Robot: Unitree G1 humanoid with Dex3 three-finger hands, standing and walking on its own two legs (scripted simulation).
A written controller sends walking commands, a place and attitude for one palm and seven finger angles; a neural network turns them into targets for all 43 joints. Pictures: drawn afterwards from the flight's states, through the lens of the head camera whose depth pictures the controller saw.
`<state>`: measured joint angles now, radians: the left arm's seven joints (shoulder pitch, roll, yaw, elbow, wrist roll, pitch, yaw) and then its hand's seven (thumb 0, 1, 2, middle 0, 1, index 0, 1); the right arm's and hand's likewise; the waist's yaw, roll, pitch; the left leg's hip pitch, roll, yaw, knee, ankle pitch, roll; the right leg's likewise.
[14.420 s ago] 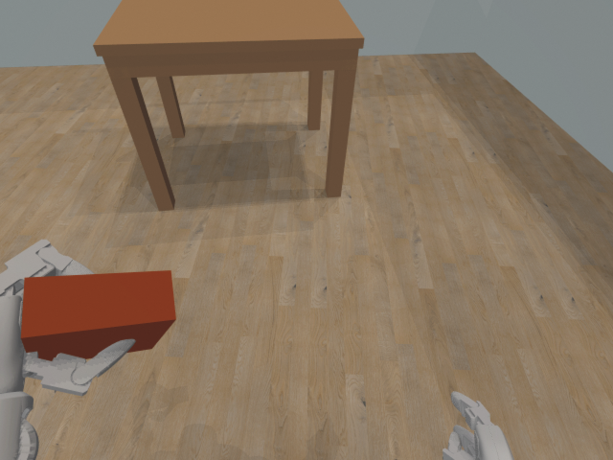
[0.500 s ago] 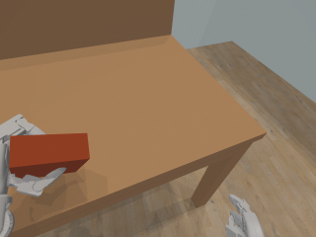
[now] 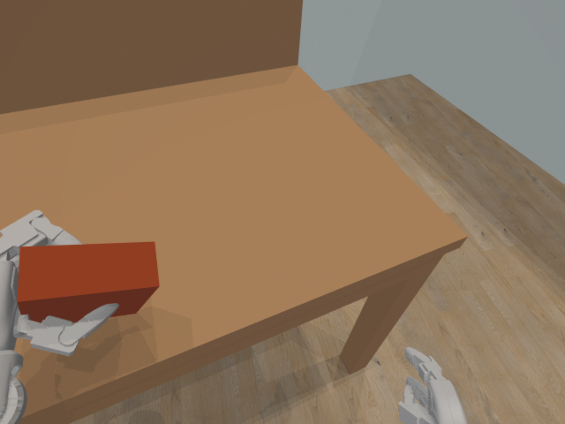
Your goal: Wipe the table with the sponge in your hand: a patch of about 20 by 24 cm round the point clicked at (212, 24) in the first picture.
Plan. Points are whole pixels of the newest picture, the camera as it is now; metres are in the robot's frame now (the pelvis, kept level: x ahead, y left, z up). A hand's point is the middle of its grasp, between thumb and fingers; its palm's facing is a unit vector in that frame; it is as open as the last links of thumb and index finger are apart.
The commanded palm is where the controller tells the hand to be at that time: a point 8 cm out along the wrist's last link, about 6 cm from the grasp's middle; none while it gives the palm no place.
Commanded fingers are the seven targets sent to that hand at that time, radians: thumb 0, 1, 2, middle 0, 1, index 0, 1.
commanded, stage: shuffle to correct the standing spot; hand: left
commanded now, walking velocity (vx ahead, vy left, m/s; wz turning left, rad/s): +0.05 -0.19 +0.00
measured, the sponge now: (107, 284) +0.23 +0.22 +0.14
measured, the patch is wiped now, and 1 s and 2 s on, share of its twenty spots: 0.00 0.00 0.00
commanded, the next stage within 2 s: come to a stop and stand still in 0.88 s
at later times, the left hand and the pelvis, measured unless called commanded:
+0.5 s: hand (133, 273) +0.24 +0.19 +0.15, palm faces +0.31 -0.87 -0.38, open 9.1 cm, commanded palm +0.18 +0.23 +0.17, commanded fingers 0.00 0.10 1.30 -1.20 -1.60 -1.20 -1.60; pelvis +0.02 -0.05 -0.01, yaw +0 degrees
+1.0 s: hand (145, 273) +0.24 +0.17 +0.15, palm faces +0.31 -0.87 -0.40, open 9.1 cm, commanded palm +0.18 +0.22 +0.17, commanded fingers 0.00 0.10 1.30 -1.20 -1.60 -1.20 -1.60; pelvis +0.02 -0.06 -0.01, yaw +1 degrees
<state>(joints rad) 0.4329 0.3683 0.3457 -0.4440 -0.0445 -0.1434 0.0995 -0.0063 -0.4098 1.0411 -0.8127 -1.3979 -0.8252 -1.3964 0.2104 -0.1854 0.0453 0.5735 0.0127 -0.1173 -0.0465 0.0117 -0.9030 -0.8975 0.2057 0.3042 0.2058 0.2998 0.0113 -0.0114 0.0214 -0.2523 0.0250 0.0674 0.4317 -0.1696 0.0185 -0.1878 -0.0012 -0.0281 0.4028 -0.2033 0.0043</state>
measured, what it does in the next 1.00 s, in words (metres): shifts its weight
